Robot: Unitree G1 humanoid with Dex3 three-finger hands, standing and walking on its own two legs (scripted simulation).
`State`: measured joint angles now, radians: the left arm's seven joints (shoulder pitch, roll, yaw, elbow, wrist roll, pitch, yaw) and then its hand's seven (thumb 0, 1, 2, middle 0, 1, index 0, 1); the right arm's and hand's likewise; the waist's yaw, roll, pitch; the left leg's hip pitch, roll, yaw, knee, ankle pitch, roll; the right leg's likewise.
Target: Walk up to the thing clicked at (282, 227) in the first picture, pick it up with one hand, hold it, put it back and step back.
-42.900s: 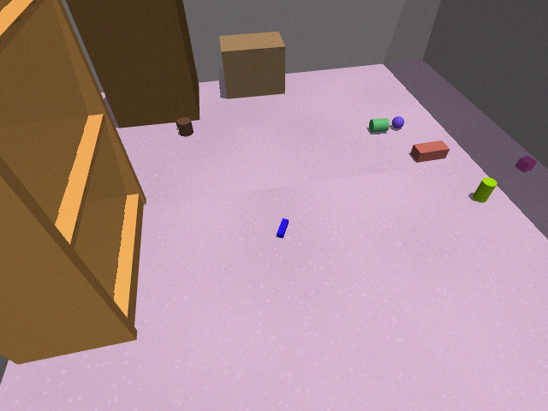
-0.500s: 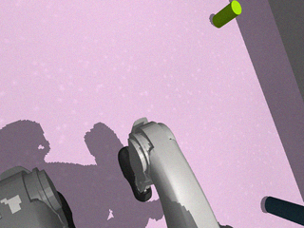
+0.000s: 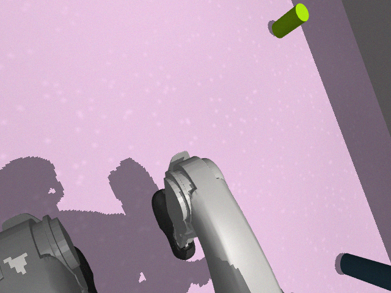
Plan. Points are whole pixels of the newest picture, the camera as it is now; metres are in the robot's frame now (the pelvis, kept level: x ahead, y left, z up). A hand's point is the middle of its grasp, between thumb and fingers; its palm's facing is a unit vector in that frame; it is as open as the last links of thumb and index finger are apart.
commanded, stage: rise first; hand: left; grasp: from above
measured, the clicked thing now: out of the picture +0.52 +0.31 -0.33
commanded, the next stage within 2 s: approach in 0.22 s
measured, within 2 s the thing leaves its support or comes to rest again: neither
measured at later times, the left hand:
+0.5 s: hand out of the picture +0.47 +0.32 -0.21, palm faces -0.06 -0.44 -0.89, open 11.8 cm
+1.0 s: hand out of the picture +0.52 +0.29 -0.21, palm faces -0.02 -0.43 -0.90, open 12.7 cm
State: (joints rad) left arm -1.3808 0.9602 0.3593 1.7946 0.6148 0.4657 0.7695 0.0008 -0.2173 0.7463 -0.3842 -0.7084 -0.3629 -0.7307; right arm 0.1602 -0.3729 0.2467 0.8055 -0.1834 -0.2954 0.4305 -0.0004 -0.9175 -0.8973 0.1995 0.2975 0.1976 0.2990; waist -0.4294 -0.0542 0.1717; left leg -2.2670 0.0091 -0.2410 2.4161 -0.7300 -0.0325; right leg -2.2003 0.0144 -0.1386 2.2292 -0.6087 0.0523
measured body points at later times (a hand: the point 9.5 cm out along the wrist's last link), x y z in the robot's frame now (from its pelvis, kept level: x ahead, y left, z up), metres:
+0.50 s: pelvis +0.00 +0.00 +0.00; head +0.30 +0.09 +0.33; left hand +0.47 +0.34 -0.16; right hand -0.02 -0.25 -0.06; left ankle +0.06 +0.13 -0.31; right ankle +0.13 -0.12 -0.31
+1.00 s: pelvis +0.00 +0.00 +0.00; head +0.32 +0.06 +0.31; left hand +0.52 +0.30 -0.15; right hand -0.05 -0.25 -0.04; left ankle +0.06 +0.13 -0.31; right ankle +0.13 -0.12 -0.31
